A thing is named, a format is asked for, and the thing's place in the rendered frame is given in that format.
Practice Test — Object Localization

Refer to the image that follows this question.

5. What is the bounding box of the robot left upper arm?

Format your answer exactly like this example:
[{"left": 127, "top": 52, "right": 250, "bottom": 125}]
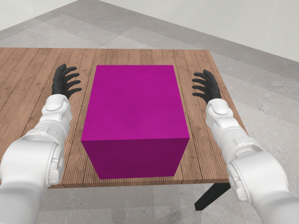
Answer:
[{"left": 0, "top": 139, "right": 64, "bottom": 224}]

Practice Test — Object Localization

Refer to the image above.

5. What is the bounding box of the robot right forearm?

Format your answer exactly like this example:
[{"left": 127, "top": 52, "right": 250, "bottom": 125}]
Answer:
[{"left": 206, "top": 98, "right": 289, "bottom": 189}]

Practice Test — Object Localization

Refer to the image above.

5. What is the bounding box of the carton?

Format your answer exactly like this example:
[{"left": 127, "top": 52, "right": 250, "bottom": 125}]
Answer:
[{"left": 81, "top": 65, "right": 190, "bottom": 179}]

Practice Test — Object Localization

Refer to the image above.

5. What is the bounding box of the robot right upper arm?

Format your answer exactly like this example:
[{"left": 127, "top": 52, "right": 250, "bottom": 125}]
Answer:
[{"left": 226, "top": 151, "right": 299, "bottom": 224}]

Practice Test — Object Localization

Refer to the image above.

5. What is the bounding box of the robot left forearm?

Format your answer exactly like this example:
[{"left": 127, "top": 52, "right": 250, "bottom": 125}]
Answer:
[{"left": 0, "top": 94, "right": 72, "bottom": 181}]

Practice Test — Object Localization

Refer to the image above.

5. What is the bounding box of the table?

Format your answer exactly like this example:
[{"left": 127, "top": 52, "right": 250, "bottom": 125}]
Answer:
[{"left": 0, "top": 48, "right": 248, "bottom": 211}]

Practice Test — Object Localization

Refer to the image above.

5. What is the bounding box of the robot left hand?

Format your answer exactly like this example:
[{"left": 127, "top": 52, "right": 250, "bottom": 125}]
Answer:
[{"left": 52, "top": 63, "right": 82, "bottom": 100}]

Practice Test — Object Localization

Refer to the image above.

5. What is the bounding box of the robot right hand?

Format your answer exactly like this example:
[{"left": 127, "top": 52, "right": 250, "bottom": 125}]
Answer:
[{"left": 192, "top": 70, "right": 221, "bottom": 104}]

